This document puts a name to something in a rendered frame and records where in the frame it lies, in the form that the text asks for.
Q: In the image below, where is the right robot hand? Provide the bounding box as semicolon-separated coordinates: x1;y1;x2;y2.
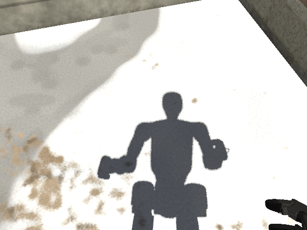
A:
265;198;307;230

